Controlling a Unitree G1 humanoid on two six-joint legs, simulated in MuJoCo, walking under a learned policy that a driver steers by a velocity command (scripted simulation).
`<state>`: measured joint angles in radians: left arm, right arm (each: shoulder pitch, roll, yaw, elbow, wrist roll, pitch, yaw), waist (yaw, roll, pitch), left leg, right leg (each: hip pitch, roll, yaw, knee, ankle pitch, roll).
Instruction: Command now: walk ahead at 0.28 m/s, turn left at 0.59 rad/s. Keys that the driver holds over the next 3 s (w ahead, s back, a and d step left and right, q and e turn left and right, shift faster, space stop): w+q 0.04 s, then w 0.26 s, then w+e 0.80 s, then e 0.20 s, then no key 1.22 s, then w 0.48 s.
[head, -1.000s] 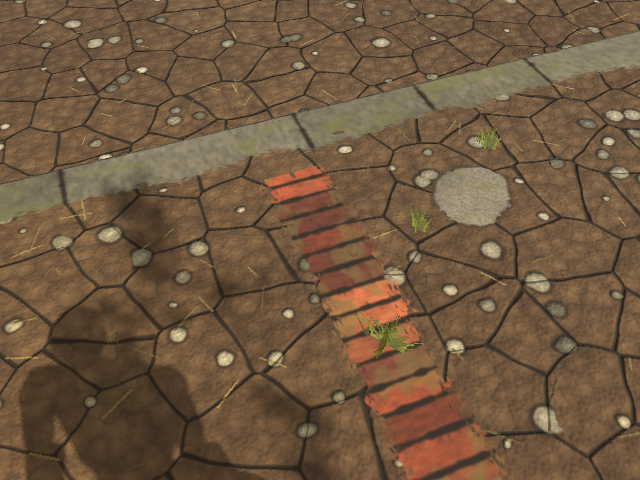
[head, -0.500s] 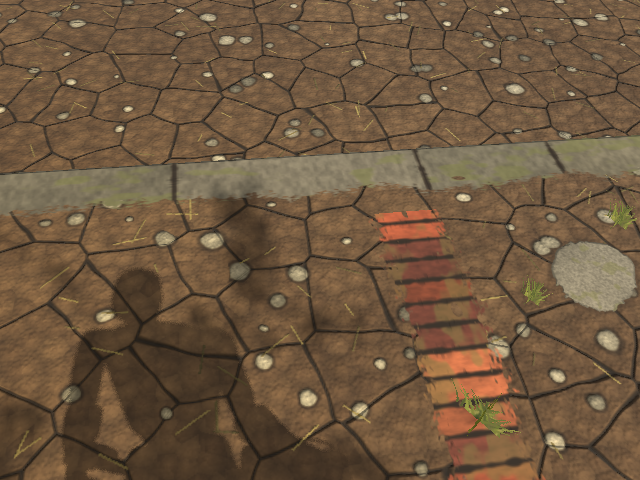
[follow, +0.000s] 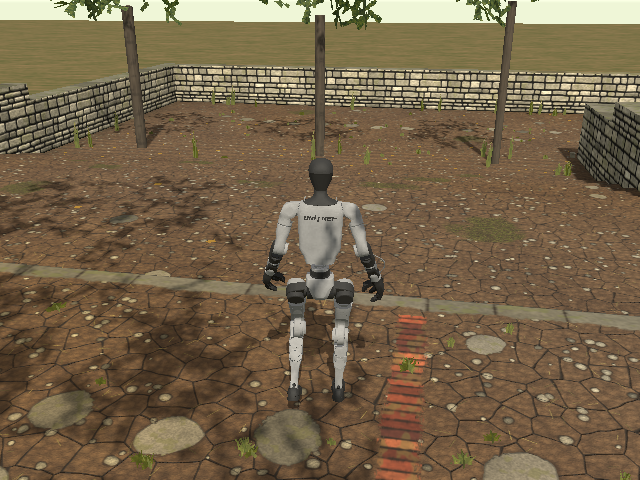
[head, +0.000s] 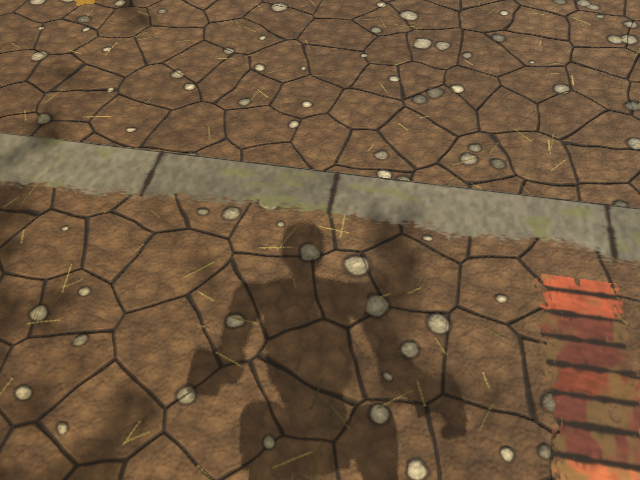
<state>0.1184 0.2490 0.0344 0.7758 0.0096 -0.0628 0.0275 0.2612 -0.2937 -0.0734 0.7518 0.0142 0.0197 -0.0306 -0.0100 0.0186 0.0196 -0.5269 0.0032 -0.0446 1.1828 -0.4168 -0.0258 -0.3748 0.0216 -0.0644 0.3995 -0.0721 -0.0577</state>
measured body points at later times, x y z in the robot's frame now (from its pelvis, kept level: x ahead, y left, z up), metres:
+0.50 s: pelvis +0.13 +0.07 +0.01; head +0.14 +0.11 +0.46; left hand +0.26 +0.34 -0.12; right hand +0.17 -0.19 -0.10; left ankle +0.06 +0.15 -0.74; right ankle +0.27 -0.10 -0.65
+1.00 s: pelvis +0.42 +0.03 +0.01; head +0.45 +0.03 +0.45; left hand +0.58 +0.28 -0.11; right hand +0.52 -0.26 -0.08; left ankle +0.51 +0.20 -0.66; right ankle +0.41 -0.03 -0.74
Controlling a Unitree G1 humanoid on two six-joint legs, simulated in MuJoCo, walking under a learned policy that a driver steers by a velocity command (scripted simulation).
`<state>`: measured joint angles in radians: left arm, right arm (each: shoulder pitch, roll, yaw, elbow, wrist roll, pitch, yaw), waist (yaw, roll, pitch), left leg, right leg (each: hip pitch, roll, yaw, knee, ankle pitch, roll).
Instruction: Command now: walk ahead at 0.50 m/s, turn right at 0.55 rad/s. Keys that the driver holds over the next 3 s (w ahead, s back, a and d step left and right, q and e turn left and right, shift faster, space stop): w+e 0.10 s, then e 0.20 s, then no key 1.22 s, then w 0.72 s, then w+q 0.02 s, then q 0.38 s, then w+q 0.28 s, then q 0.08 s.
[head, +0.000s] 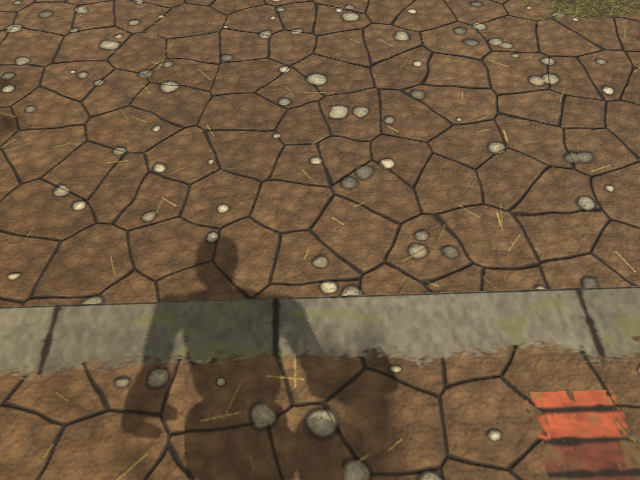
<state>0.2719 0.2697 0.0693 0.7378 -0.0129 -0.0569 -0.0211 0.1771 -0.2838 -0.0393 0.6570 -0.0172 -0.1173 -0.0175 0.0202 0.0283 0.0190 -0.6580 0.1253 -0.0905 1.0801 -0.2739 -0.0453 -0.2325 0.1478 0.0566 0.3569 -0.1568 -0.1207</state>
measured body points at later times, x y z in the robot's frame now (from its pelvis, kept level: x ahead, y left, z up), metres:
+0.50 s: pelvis +0.20 +0.06 +0.00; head +0.24 +0.05 +0.44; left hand +0.42 +0.27 -0.11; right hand +0.25 -0.24 -0.11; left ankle +0.28 +0.15 -0.74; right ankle +0.20 -0.09 -0.70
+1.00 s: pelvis +0.23 +0.02 -0.01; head +0.24 +0.02 +0.44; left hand +0.45 +0.20 -0.11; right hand +0.25 -0.25 -0.13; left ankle +0.28 +0.15 -0.74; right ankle +0.21 -0.08 -0.74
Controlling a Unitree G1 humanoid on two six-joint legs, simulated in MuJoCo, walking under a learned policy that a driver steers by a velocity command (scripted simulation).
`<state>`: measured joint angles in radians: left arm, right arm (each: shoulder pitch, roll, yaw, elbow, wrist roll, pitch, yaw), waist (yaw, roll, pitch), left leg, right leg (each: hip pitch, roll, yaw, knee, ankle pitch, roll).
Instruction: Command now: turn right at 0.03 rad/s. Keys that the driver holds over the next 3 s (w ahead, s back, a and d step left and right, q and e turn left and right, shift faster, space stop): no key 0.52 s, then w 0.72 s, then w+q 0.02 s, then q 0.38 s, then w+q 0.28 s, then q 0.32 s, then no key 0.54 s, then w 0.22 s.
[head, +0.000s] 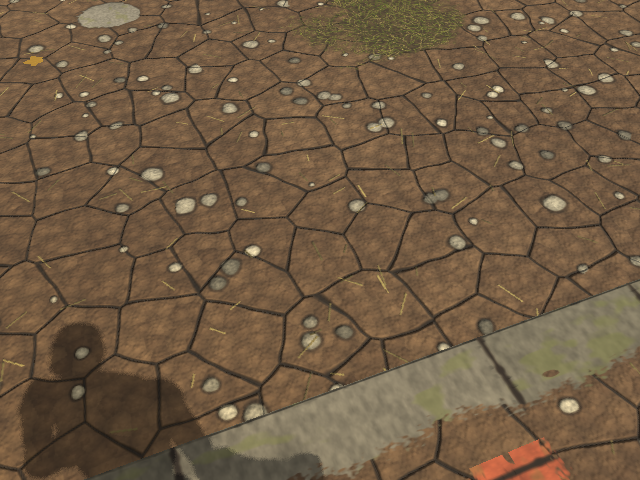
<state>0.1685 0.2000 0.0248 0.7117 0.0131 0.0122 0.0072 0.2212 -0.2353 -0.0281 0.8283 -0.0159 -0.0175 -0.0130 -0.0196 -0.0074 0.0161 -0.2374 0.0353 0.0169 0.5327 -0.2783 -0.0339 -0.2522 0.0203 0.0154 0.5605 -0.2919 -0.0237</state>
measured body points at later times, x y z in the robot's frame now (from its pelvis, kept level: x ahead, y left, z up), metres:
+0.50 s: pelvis +0.01 +0.00 +0.00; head +0.01 +0.00 +0.45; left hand +0.09 +0.25 -0.13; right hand +0.06 -0.25 -0.14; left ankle +0.00 +0.14 -0.73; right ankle +0.00 -0.11 -0.73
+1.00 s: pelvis +0.11 +0.05 +0.01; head +0.12 +0.07 +0.46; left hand +0.24 +0.31 -0.12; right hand +0.04 -0.18 -0.12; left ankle +0.03 +0.14 -0.73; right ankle +0.18 -0.10 -0.66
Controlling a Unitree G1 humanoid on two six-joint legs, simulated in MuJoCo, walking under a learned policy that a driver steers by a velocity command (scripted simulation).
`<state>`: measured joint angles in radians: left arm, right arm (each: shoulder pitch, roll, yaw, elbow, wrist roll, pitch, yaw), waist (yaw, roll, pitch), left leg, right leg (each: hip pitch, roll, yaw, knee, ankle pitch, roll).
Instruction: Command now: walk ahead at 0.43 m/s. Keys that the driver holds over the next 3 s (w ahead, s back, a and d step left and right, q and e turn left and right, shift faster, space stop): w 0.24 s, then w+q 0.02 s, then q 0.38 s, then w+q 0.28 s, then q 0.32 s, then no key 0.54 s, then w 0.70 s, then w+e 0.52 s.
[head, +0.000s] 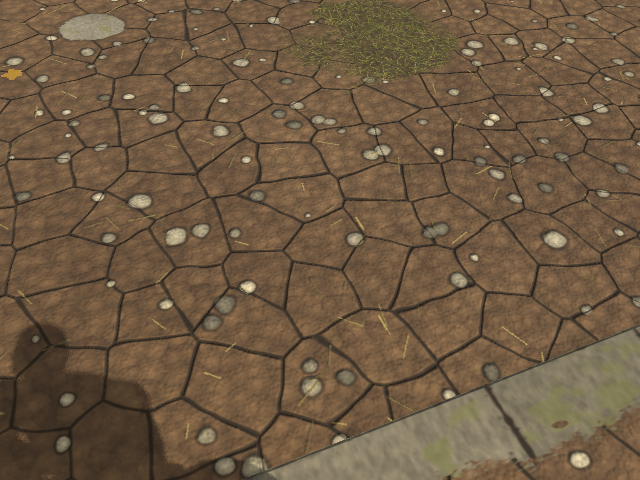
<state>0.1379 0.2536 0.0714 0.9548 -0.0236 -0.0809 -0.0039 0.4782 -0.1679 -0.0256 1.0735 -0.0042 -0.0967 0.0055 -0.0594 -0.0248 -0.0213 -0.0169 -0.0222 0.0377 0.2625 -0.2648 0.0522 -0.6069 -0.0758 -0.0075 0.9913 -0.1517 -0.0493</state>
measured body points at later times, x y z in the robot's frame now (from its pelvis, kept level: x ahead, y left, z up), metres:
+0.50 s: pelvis +0.26 -0.06 -0.01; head +0.29 -0.06 +0.44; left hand +0.31 +0.21 -0.14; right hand +0.35 -0.32 -0.14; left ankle +0.28 +0.09 -0.67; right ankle +0.30 -0.14 -0.75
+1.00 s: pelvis +0.41 +0.01 +0.00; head +0.43 +0.05 +0.45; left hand +0.48 +0.33 -0.11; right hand +0.56 -0.23 -0.11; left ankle +0.36 +0.08 -0.75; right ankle +0.53 -0.13 -0.69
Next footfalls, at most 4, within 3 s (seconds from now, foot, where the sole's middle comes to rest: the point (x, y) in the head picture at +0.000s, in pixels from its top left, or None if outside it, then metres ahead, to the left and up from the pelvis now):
0.26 right None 0.34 -0.14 -0.78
0.78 left None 0.40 0.09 -0.78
1.22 right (312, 412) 0.71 -0.03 -0.83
1.56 left None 0.52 0.14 -0.78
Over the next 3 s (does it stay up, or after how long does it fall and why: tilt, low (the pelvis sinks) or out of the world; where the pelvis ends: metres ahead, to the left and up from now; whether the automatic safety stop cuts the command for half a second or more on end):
stays up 0.99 0.34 -0.07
